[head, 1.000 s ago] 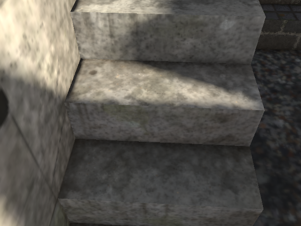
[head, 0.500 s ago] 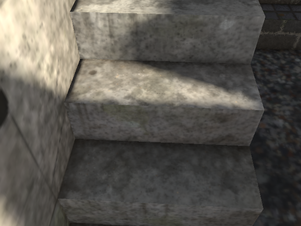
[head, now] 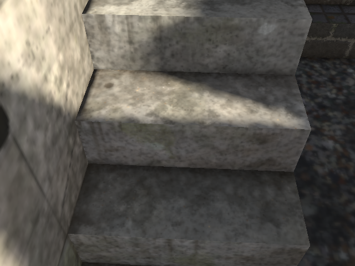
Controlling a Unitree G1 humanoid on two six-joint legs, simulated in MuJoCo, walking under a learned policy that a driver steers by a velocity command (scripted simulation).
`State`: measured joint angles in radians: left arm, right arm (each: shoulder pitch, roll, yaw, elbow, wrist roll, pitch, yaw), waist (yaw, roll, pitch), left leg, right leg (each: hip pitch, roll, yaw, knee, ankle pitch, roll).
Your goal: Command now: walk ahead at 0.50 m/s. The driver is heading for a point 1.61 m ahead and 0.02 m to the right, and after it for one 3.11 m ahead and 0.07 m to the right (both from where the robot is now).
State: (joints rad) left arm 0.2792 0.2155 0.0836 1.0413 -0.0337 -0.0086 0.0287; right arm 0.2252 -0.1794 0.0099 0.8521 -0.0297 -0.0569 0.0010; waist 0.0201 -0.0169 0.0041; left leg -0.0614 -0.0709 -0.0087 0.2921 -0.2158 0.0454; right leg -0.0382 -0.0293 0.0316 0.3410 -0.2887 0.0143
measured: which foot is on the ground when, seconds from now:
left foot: down 0.00-1.00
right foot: down 0.00-1.00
